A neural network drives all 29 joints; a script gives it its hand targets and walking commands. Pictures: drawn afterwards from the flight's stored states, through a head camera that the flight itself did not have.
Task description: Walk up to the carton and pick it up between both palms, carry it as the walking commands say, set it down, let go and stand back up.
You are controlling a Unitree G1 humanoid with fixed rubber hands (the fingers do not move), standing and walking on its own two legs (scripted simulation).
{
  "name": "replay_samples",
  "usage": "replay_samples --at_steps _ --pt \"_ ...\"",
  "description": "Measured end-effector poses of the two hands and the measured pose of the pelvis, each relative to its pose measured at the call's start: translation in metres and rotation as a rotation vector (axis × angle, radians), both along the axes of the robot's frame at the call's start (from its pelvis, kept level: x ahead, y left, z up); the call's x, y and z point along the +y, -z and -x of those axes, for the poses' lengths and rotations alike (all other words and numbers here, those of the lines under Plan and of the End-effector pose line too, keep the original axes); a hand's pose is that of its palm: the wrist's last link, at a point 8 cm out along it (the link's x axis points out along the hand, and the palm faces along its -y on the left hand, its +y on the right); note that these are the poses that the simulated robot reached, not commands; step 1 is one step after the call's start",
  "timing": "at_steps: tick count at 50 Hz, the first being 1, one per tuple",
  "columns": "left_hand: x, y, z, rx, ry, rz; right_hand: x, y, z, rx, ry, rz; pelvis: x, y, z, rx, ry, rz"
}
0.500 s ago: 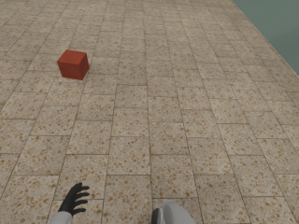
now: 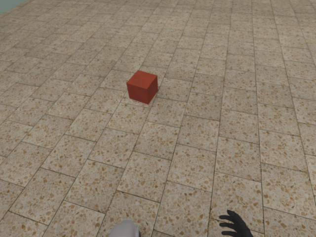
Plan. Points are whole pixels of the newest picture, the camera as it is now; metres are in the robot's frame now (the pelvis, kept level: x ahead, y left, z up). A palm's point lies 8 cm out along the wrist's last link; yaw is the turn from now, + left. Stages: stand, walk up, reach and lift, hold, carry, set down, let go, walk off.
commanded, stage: walk up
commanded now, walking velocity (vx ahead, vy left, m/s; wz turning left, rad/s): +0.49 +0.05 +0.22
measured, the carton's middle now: (143, 87) +1.40 +0.28 -0.69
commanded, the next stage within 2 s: none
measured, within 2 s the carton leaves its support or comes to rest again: neither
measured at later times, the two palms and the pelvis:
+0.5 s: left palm (87, 158) +0.38 +0.29 -0.14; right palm out of the picture +0.17 -0.16 -0.12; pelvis +0.27 +0.06 +0.00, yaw +4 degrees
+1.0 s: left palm (98, 150) +0.40 +0.25 -0.10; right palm (216, 110) +0.64 -0.19 -0.14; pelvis +0.53 +0.04 +0.01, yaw +4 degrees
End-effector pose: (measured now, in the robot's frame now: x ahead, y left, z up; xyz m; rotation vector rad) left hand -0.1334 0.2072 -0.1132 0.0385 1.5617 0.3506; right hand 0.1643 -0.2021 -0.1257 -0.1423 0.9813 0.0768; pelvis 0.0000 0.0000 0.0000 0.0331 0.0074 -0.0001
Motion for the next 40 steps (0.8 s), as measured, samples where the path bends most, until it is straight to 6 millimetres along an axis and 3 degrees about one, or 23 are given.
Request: replay_samples --at_steps 4,7,9,15,18,21,26,31,33,34,36,40 --pt "0.012 0.014 -0.039 0.025 -0.04 0.038 0.041 0.004 -0.066 -0.026 -0.049 0.003 0.024 0.01 -0.049 0.02 -0.015 0.005" --pt "0.034 0.035 -0.078 0.043 -0.024 0.063 0.054 0.014 -0.1 -0.048 -0.032 0.055 0.046 0.026 -0.086 0.023 -0.028 0.008" --pt "0.052 0.043 -0.124 -0.002 0.003 0.063 0.05 0.016 -0.095 -0.005 0.006 0.094 0.055 0.025 -0.105 0.018 -0.038 0.018" --pt "0.098 0.041 -0.301 -0.256 0.141 0.038 0.021 -0.001 -0.03 0.248 0.168 0.197 0.067 0.005 -0.167 -0.008 -0.056 0.052" --pt "0.106 0.035 -0.374 -0.342 0.178 0.034 0.023 -0.007 -0.005 0.366 0.215 0.21 0.069 0.001 -0.197 -0.017 -0.064 0.057" --pt "0.103 0.03 -0.437 -0.406 0.207 0.042 0.03 -0.009 0.006 0.459 0.247 0.2 0.068 0.001 -0.229 -0.019 -0.068 0.055" --pt "0.082 0.027 -0.535 -0.495 0.257 0.063 0.04 -0.003 -0.012 0.551 0.278 0.162 0.059 0.007 -0.285 -0.012 -0.071 0.045" --pt "0.052 0.029 -0.635 -0.582 0.303 0.05 0.03 0.021 -0.062 0.628 0.272 0.13 0.043 0.026 -0.35 -0.001 -0.068 0.028" --pt "0.049 0.034 -0.658 -0.592 0.292 0.009 0.02 0.036 -0.092 0.65 0.248 0.122 0.035 0.036 -0.378 -0.006 -0.067 0.027" --pt "0.05 0.035 -0.66 -0.577 0.283 -0.008 0.014 0.042 -0.113 0.637 0.231 0.121 0.031 0.038 -0.388 -0.013 -0.073 0.033" --pt "0.055 0.034 -0.647 -0.506 0.23 -0.035 0.003 0.044 -0.166 0.567 0.202 0.122 0.026 0.032 -0.407 -0.024 -0.089 0.028" --pt "0.065 0.019 -0.596 -0.328 0.124 -0.079 -0.017 0.034 -0.284 0.375 0.125 0.131 0.022 0.011 -0.444 -0.034 -0.093 -0.002"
